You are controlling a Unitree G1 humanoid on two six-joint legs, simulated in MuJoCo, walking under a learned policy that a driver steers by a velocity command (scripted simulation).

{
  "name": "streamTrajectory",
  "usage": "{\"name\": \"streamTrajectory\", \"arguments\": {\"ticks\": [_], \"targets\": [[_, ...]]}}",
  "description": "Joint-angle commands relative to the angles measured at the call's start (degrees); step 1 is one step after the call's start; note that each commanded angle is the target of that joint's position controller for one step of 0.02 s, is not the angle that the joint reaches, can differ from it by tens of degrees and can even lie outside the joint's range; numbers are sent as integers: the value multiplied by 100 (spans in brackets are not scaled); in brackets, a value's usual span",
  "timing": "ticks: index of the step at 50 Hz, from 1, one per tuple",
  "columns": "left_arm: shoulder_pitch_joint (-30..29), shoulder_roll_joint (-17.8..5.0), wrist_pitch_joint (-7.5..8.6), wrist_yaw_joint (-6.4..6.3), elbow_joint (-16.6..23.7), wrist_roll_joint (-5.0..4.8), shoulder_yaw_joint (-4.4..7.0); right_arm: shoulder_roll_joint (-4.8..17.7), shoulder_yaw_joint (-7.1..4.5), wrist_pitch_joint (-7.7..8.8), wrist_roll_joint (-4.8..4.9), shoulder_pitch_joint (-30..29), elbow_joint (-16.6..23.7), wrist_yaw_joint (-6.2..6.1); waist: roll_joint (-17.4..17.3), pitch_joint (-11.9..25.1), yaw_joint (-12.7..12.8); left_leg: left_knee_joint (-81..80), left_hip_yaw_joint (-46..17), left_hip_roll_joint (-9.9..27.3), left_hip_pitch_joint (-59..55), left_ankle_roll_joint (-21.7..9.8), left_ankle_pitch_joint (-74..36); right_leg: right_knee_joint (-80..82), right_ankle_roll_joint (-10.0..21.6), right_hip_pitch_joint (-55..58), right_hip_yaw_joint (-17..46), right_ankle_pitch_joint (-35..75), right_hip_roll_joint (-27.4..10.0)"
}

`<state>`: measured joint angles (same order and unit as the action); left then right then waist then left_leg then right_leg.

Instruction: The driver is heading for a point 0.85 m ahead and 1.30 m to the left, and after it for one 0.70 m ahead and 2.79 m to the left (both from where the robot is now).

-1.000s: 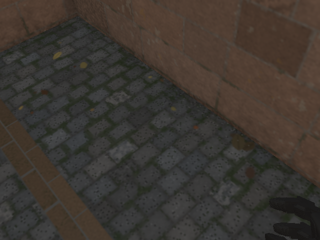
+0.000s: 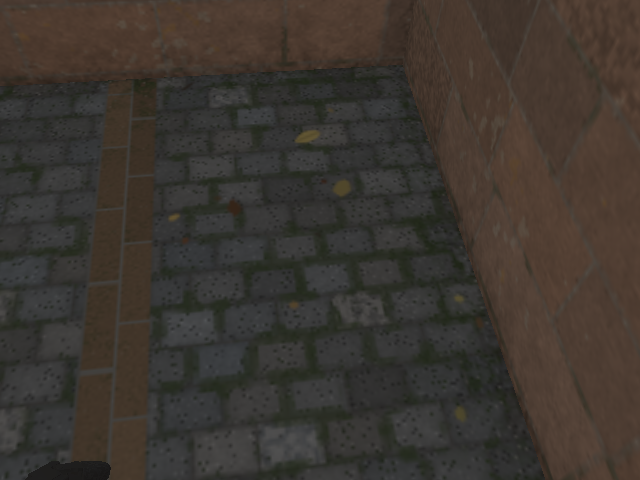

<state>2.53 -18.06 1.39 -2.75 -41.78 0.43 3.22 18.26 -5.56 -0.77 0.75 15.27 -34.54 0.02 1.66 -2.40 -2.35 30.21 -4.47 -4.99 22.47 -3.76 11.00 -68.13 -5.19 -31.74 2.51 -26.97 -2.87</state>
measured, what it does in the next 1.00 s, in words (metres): steps on the spot, turning left: right foot, then left foot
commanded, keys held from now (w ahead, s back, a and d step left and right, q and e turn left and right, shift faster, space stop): q+shift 0.88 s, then w+q+shift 0.12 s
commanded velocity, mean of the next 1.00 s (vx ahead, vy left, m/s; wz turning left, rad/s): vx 0.04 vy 0.00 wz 0.99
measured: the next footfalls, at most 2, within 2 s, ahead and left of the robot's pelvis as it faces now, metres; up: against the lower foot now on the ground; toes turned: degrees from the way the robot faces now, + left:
right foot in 0.26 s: +0.13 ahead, -0.11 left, +0.00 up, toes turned +24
left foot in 0.70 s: -0.02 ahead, +0.14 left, +0.00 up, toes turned +45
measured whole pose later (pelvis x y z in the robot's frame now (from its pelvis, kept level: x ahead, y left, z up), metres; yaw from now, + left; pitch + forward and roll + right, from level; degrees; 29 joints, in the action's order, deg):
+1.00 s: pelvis +0.03 +0.06 +0.01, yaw +59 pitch +6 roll -3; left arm 2.9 -16.1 2.0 -1.8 -38.2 -0.5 5.6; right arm 16.6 -5.3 -1.1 2.3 13.3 -36.5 -1.5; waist 0.9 -1.3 -0.4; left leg 29.8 -13.0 -5.5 19.4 -3.8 15.1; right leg -47.2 -1.9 -31.0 5.4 -21.5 2.2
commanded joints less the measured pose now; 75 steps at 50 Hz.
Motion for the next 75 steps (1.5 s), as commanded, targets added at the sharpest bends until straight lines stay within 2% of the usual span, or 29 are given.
{"name": "streamTrajectory", "arguments": {"ticks": [1,6,12,13,14,15,17,20,25,33,35,36,37,38,40,44,48,52,55,56,57,58,61,67,68,71,73,74,75], "targets": [[-117,-789,141,-36,344,16,298,871,-233,96,83,-694,682,-135,-660,1058,431,-950,-2035,1216,-1188,-968,-2026,402,125,-467,402,534,223],[-326,-116,56,134,401,37,129,900,-324,-106,196,-428,563,-312,-586,1203,398,-789,-2217,947,-1089,-867,-1847,2124,100,190,437,762,729],[349,-486,-15,137,287,-54,345,686,-277,-200,321,-686,610,-295,-1245,1055,554,-282,-2590,439,-725,-262,-1383,4591,146,1926,430,1895,616],[467,-611,-46,146,206,13,407,342,-193,-231,344,-327,564,-294,-504,1273,397,736,-2032,-58,-287,-5,563,4845,383,2784,915,2727,-211],[186,-1133,-120,107,313,246,488,283,-163,-236,254,81,775,-300,1411,1325,-103,1953,-1284,-819,816,271,2617,4977,1396,3077,2742,3792,-1794],[-12,-822,-87,55,497,351,478,996,-330,-158,110,3,714,-294,1187,1169,-53,3295,-1214,-242,1205,511,2350,5214,1927,2620,3193,3481,-2352],[-442,-371,-149,-80,656,243,352,1166,-376,-214,198,-94,543,-275,570,724,-158,4049,-702,178,1383,651,1445,5181,1610,2303,1808,2233,-1509],[-32,-461,-240,-236,585,52,360,624,-143,-335,266,-370,629,-215,363,276,97,4428,-130,404,1672,815,896,5250,1473,2287,601,2449,-982],[438,-643,-319,-103,488,33,405,394,-32,-274,254,-945,941,-97,698,426,533,3150,206,929,1729,975,899,5181,1678,2921,-5,3042,-1230],[421,-1056,-181,-8,364,-168,559,454,-188,-344,318,-733,880,138,794,927,161,854,805,949,-25,369,633,4333,1140,2872,-1072,3548,-1555],[761,-738,-79,122,240,-84,504,898,-423,-337,255,52,530,19,-409,922,-213,-426,290,696,-1741,-168,-1394,2625,494,1689,-1663,2576,-887],[785,-404,-8,197,588,252,410,1888,-642,-304,191,200,563,-68,-2718,884,118,-41,-1838,1974,-3102,-926,-5135,741,-23,-638,-1786,-1020,-89],[345,-285,59,215,746,244,327,1737,-573,-129,-116,125,691,-50,-2445,1934,-68,-357,-2862,2585,-2847,-1911,-4662,-322,-48,-1054,-269,-1470,175],[-307,-478,65,192,865,90,365,1419,-479,-9,-174,69,640,-7,-1474,1767,-258,-590,-2444,2391,-2765,-1819,-3979,-704,114,-1218,30,-1073,166],[-176,-401,-9,-50,797,69,365,1031,-383,101,86,-302,562,-4,-950,1137,87,-443,-1909,1867,-2272,-1159,-3162,-410,261,-1443,180,-97,83],[-2,-338,-94,-124,783,110,347,784,-261,-59,98,-593,471,-128,-909,1086,359,-468,-1783,1420,-1404,-942,-2711,394,207,-649,227,574,370],[-247,-249,143,95,842,-127,361,995,-324,29,188,-167,136,-184,-1188,846,151,-1382,-2630,1143,-1065,-960,2432,2259,324,-235,212,612,577],[-613,-101,534,248,861,-224,351,790,-236,188,186,152,-66,-209,-1166,351,-7,-1295,-2934,1184,-1031,-958,2369,3157,530,34,243,418,567],[189,-56,730,285,549,-242,406,570,-113,229,204,-345,68,-165,-1002,382,627,-853,-2581,706,603,-619,2167,4160,633,2623,15,1256,648],[826,-299,425,223,202,94,370,900,-218,242,-487,-418,-54,74,-1162,590,704,-502,-2200,221,1079,-476,2236,3966,474,3516,49,887,537],[1475,-694,335,121,163,154,479,457,-130,313,-385,-743,159,173,-359,541,1114,522,-1701,-148,2055,-237,2470,4445,537,4436,867,66,-329],[1721,-1341,288,94,106,373,564,-18,41,398,-97,-1125,457,285,1644,826,1175,2253,-617,-636,2905,-131,2128,5595,993,4763,3155,-1838,-1823],[1211,-480,345,268,105,244,331,457,14,343,-371,-822,-129,433,357,306,641,3645,-381,392,2614,-209,789,5584,1078,3466,2653,-1637,-1657],[1469,92,526,445,-579,-51,31,-229,253,569,-285,-914,-576,479,547,-309,224,1662,313,296,997,173,24,5351,921,2174,-377,5196,-594],[1108,-278,575,299,-326,-359,90,-334,277,677,304,-1308,-249,179,765,151,374,1218,485,158,794,188,68,5161,1210,2596,-251,6088,-627],[1182,-853,594,133,-615,-417,88,89,225,785,5,-981,-335,39,759,670,-155,-469,720,-93,-1020,-77,-1178,4277,1210,2366,-106,7476,-607],[1064,-731,751,193,-429,-297,-27,1058,-21,669,-201,811,-879,-95,167,1261,-742,-401,-486,1040,-3731,-562,-5510,2448,522,715,-123,5057,-171],[1753,-10,747,322,-341,-229,-219,1298,-35,479,-358,863,-929,-248,-1701,2530,-167,731,-1909,3049,-5209,-1828,-9409,25,203,-745,-179,-1223,439],[1662,-564,656,320,-445,-348,-75,844,81,348,-327,474,-546,-356,-846,2902,-329,410,-1914,3303,-4371,-2040,-9560,-823,146,-598,492,-1733,379]]}}
Keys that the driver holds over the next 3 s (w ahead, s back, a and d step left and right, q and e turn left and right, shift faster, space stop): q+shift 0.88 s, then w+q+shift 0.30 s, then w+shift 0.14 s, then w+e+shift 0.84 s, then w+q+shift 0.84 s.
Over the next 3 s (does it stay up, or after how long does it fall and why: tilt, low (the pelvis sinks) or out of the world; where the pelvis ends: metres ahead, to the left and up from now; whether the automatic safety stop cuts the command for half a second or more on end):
stays up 0.86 0.57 -0.02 its command is cut before an obstacle after 1.3 s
